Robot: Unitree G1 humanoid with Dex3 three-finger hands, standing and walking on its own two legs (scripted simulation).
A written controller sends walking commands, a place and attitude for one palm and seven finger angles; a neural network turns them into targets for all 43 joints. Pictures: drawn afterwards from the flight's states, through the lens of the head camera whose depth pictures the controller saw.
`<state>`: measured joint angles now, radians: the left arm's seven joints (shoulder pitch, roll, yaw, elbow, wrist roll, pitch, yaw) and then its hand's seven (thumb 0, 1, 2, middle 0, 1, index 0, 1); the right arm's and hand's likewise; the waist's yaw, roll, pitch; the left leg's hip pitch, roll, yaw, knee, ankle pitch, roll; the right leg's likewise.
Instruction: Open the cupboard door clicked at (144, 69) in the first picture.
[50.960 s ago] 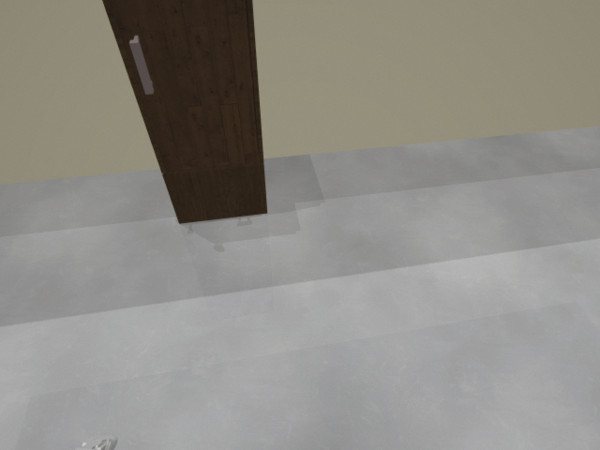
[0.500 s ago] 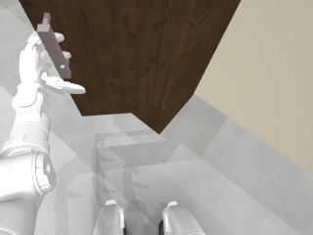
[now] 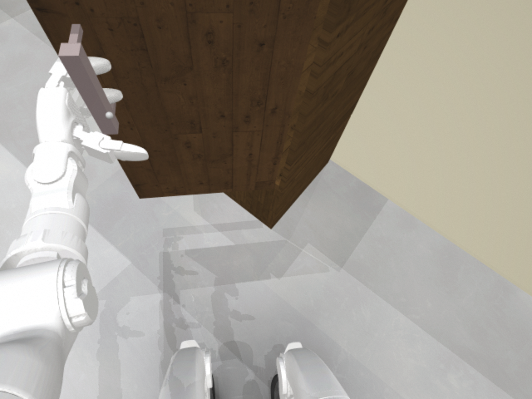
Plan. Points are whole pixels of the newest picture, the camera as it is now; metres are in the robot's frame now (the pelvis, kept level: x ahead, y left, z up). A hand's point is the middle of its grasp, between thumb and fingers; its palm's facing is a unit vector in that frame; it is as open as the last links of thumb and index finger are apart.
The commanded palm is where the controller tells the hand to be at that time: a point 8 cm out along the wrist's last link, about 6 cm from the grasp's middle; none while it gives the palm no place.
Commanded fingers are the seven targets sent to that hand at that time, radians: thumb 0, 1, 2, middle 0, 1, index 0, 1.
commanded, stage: slide the fingers in behind the handle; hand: left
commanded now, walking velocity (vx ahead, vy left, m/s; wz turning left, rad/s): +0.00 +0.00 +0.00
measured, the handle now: (94, 84) +0.57 +0.22 +0.07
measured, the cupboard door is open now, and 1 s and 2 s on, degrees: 46 46 86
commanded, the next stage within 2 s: close the thumb around the handle in 0.08 s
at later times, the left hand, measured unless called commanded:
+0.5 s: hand (107, 114) +0.52 +0.19 +0.07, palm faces +0.07 -1.00 +0.00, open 11.1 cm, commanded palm +0.49 +0.23 +0.07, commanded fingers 0.00 0.45 0.71 -0.37 -1.30 -0.37 -1.30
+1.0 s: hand (110, 113) +0.51 +0.19 +0.07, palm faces +0.07 -1.00 -0.01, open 5.8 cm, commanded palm +0.49 +0.23 +0.07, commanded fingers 0.00 0.90 0.90 -0.40 -1.35 -0.40 -1.35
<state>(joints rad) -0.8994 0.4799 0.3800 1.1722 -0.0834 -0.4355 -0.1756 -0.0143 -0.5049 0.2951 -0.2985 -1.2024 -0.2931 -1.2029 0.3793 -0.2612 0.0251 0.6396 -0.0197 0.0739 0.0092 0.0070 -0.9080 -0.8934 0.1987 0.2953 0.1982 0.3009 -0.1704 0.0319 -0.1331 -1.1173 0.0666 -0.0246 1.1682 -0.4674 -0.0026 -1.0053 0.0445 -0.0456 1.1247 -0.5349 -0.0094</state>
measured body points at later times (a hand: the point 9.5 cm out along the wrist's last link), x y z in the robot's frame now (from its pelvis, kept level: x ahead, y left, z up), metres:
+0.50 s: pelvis +0.00 +0.01 +0.00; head +0.14 +0.03 +0.43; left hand +0.51 +0.25 +0.07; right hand +0.01 -0.26 -0.11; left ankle +0.04 +0.12 -0.64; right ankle +0.00 -0.12 -0.64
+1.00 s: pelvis +0.00 +0.01 +0.00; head +0.13 +0.03 +0.43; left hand +0.50 +0.24 +0.07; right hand +0.01 -0.26 -0.11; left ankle +0.04 +0.12 -0.64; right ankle +0.00 -0.12 -0.64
